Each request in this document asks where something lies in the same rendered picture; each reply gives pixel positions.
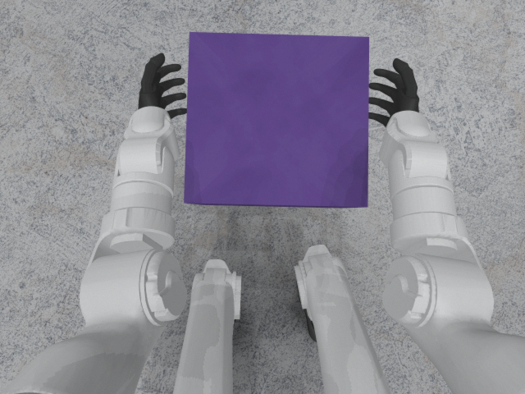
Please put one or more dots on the left robot upper arm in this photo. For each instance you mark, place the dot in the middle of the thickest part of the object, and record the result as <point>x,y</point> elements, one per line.
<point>127,300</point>

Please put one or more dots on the right robot hand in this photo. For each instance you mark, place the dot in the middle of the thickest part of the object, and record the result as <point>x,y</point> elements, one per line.
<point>404,96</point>

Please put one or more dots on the left robot hand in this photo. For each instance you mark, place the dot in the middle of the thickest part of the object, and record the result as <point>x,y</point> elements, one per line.
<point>151,90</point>

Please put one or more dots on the left robot forearm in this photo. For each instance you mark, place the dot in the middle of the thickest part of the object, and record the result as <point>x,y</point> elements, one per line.
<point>143,188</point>

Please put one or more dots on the right robot thigh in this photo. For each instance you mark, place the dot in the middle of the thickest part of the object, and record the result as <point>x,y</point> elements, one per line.
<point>349,363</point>

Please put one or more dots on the right robot foot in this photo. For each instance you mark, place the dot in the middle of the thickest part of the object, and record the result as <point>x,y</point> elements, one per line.
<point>311,330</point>

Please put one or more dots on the right robot forearm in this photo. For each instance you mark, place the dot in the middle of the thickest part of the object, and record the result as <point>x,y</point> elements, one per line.
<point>421,192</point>

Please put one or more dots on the carton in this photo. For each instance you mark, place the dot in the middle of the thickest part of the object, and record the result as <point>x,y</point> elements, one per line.
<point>277,120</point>

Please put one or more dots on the right robot upper arm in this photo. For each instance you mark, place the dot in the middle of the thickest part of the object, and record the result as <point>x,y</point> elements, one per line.
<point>445,305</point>

